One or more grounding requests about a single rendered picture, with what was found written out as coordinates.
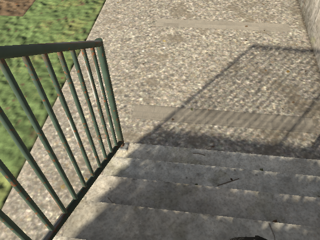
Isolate stairs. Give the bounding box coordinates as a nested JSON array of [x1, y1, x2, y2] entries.
[[52, 142, 320, 240]]

